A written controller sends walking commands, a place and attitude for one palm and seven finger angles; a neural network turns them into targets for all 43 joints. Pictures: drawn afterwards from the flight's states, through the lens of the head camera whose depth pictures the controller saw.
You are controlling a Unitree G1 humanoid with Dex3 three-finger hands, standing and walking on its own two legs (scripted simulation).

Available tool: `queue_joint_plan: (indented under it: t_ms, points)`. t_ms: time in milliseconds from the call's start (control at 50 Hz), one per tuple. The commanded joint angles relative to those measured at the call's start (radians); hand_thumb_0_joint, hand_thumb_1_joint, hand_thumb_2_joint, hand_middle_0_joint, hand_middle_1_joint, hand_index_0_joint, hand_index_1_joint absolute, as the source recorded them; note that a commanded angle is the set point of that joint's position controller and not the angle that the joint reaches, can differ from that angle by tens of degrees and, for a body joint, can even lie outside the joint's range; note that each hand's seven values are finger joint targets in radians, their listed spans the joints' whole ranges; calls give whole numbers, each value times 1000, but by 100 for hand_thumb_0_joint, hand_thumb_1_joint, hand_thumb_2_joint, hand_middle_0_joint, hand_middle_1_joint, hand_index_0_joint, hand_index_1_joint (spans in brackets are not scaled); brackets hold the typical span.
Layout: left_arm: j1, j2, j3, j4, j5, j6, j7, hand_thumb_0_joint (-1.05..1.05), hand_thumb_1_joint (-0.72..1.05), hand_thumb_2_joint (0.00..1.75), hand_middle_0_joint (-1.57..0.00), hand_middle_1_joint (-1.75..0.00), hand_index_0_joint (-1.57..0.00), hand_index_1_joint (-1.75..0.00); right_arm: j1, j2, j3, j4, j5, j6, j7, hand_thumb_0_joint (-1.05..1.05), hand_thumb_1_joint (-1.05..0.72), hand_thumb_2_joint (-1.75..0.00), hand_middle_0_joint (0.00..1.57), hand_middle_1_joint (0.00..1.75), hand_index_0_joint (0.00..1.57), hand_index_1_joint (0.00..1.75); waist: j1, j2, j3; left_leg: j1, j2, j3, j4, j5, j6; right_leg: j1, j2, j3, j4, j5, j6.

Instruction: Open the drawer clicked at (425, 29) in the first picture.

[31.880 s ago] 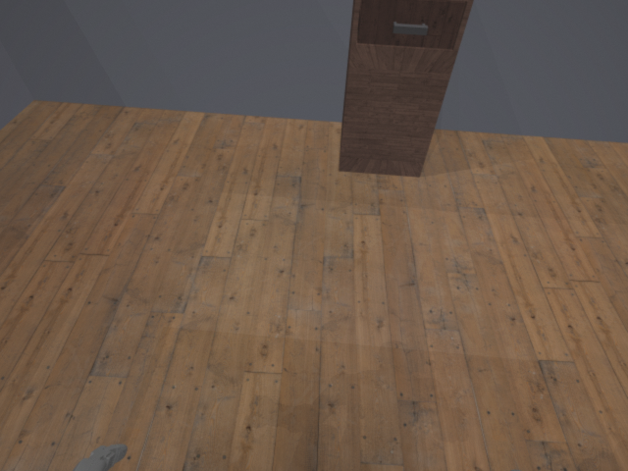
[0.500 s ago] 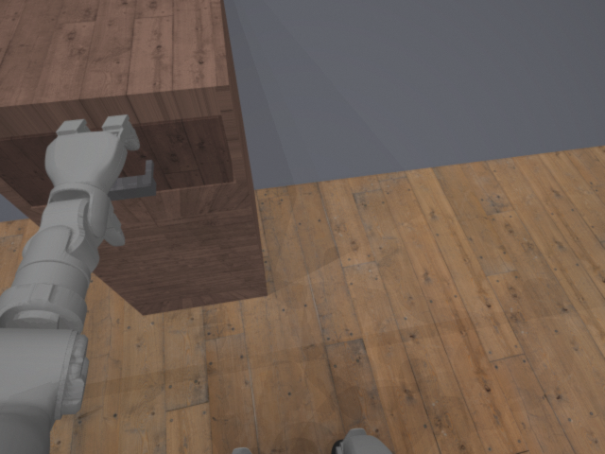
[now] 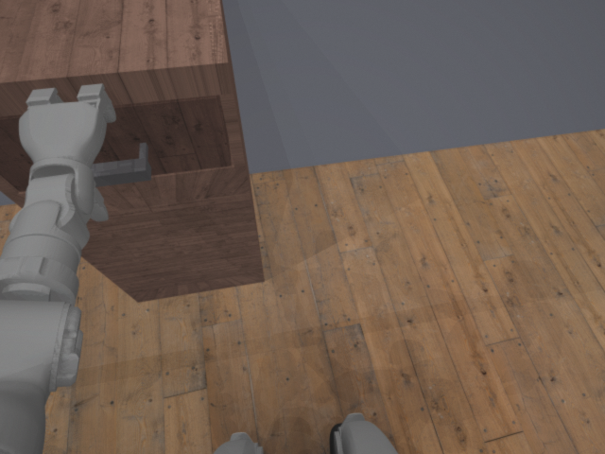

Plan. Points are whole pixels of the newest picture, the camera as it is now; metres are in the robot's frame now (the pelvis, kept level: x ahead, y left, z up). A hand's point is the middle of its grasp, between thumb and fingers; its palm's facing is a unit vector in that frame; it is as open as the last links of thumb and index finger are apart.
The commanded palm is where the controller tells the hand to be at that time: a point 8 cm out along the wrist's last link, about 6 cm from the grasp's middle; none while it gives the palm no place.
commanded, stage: re-aim the fingers above the handle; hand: left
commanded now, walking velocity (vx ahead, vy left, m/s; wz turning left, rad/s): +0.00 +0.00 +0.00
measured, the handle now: (108, 163) +0.55 +0.27 -0.02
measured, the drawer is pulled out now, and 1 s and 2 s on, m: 0.00 0.00 0.00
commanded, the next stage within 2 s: lower the fingers behind the handle in 0.98 s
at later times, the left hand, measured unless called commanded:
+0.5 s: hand (69, 167) +0.50 +0.29 +0.04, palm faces +0.03 +0.02 -1.00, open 13.7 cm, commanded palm +0.47 +0.27 +0.10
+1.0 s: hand (68, 183) +0.47 +0.29 +0.04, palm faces -0.09 +0.04 -1.00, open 13.8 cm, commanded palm +0.46 +0.27 +0.10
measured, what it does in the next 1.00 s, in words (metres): stands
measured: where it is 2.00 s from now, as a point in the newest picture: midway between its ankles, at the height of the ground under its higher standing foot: outside the picture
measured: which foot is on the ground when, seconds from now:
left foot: down 0.00-1.00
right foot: down 0.00-1.00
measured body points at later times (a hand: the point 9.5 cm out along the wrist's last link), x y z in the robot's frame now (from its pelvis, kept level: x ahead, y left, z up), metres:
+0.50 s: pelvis +0.01 +0.00 +0.00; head +0.13 +0.01 +0.43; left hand +0.49 +0.29 +0.10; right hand +0.02 -0.28 -0.13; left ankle -0.03 +0.10 -0.70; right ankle +0.02 -0.14 -0.70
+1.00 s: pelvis +0.01 +0.00 +0.00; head +0.12 -0.01 +0.44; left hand +0.47 +0.28 +0.09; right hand +0.04 -0.28 -0.13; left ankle -0.03 +0.10 -0.70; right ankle +0.02 -0.14 -0.70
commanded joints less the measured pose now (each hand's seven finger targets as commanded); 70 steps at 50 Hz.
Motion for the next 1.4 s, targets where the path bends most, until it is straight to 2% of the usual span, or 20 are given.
queue_joint_plan:
  t_ms: [0,100,200,260,320,380,420,480,560,620,660,700,800,900,1000,1100,1140,1200,1320,1380]
  points:
    - [-347,351,52,-74,-36,128,-84,0,-50,30,-30,-120,-30,-120,179,-173,-58,-69,10,5,-17,0,-90,-90,20,30,20,30,36,2,-535,216,-27,20,-113,463,8,429,42,-33,-66,393,-39]
    - [-307,310,23,-107,-61,34,-193,0,-50,30,-30,-120,-30,-120,191,-176,-59,-76,23,10,-43,0,-90,-90,20,30,20,30,14,-89,-404,188,-24,16,-135,371,25,391,41,-25,-111,340,-30]
    - [-384,288,40,-332,-42,-173,-186,0,-50,30,-30,-120,-30,-120,214,-151,-86,-70,7,-17,-61,0,-90,-90,20,30,20,30,7,55,-438,292,-16,-8,-87,466,19,272,54,-25,-78,312,-49]
    - [-390,269,66,-371,-38,-214,-109,0,-50,30,-30,-120,-30,-120,223,-143,-96,-45,-7,-29,-48,0,-90,-90,20,30,20,30,10,154,-463,347,-8,-28,-43,577,-4,167,58,-45,-37,287,-53]
    - [-374,378,166,-334,-35,-166,-23,0,-50,30,-30,-120,-30,-120,222,-157,-89,-23,-21,-18,-26,0,-90,-90,20,30,20,30,35,146,-501,296,-14,-26,-22,620,-8,198,57,-50,-4,332,-52]
    - [-318,401,179,-279,-29,-62,22,0,-50,30,-30,-120,-30,-120,207,-163,-81,-23,-20,-5,-2,0,-90,-90,20,30,20,30,66,153,-530,262,-20,-11,-32,643,-12,264,55,-57,7,382,-52]
    - [-315,377,147,-262,-22,2,17,0,-50,30,-30,-120,-30,-120,210,-168,-81,-22,-15,0,6,0,-90,-90,20,30,20,30,64,159,-569,306,-9,-14,-37,719,-18,286,56,-64,3,414,-49]
    - [-282,247,36,-262,-44,66,-50,0,-50,30,-30,-120,-30,-120,219,-165,-94,-36,2,-1,8,0,-90,-90,20,30,20,30,37,106,-577,374,3,-13,-58,728,-9,322,62,-60,-53,426,-40]
    - [-287,208,-13,-272,-74,38,-152,0,-50,30,-30,-120,-30,-120,198,-161,-89,-49,14,5,-25,0,-90,-90,20,30,20,30,1,-15,-452,332,-6,-14,-109,569,16,357,59,-51,-113,385,-33]
    - [-340,191,-33,-308,-67,-45,-175,0,-50,30,-30,-120,-30,-120,182,-149,-84,-50,13,-4,-46,0,-90,-90,20,30,20,30,-10,18,-342,320,-13,-13,-133,463,21,303,54,-46,-135,310,-42]
    - [-342,239,13,-313,-47,-89,-159,0,-50,30,-30,-120,-30,-120,182,-147,-78,-51,8,-8,-50,0,-90,-90,20,30,20,30,10,53,-331,304,-18,-19,-131,451,16,280,53,-47,-117,281,-52]
    - [-323,318,92,-309,-42,-112,-127,0,-50,30,-30,-120,-30,-120,177,-150,-76,-48,2,-4,-42,0,-90,-90,20,30,20,30,43,85,-351,292,-21,-18,-119,477,8,279,55,-46,-93,285,-60]
    - [-262,326,126,-258,-21,-66,-39,0,-50,30,-30,-120,-30,-120,169,-146,-73,-60,-13,-6,-11,0,-90,-90,20,30,20,30,74,87,-445,257,-24,-2,-85,549,0,308,54,-53,-40,344,-58]
    - [-312,268,55,-248,-27,2,-48,0,-50,30,-30,-120,-30,-120,188,-153,-84,-62,0,-5,-8,0,-90,-90,20,30,20,30,32,48,-501,283,-18,5,-85,544,5,342,53,-44,-60,388,-46]
    - [-411,237,6,-312,-58,-48,-110,0,-50,30,-30,-120,-30,-120,200,-151,-92,-50,9,-17,-38,0,-90,-90,20,30,20,30,-13,8,-476,304,-24,-1,-106,450,21,360,49,-25,-109,363,-38]
    - [-349,301,72,-281,-46,-104,-104,0,-50,30,-30,-120,-30,-120,198,-152,-83,-21,0,-18,-43,0,-90,-90,20,30,20,30,22,83,-423,289,-26,-5,-98,486,13,311,50,-31,-89,346,-50]
    - [-263,300,81,-194,-43,-85,-90,0,-50,30,-30,-120,-30,-120,193,-154,-75,-19,-2,-10,-33,0,-90,-90,20,30,20,30,38,61,-364,221,-28,-1,-98,459,10,293,50,-39,-73,332,-52]
    - [-212,323,104,-165,-35,-55,-70,0,-50,30,-30,-120,-30,-120,185,-159,-73,-36,-5,-4,-15,0,-90,-90,20,30,20,30,69,56,-394,182,-30,15,-96,470,7,333,50,-38,-55,364,-55]
    - [-247,275,66,-252,-31,-58,-64,0,-50,30,-30,-120,-30,-120,198,-157,-89,-58,-4,-8,-15,0,-90,-90,20,30,20,30,40,37,-486,220,-20,16,-75,498,13,352,52,-29,-49,400,-44]
    - [-274,322,117,-319,-38,-104,-58,0,-50,30,-30,-120,-30,-120,202,-160,-98,-41,-7,-14,-23,0,-90,-90,20,30,20,30,35,37,-532,249,-18,5,-56,516,15,343,52,-21,-37,406,-42]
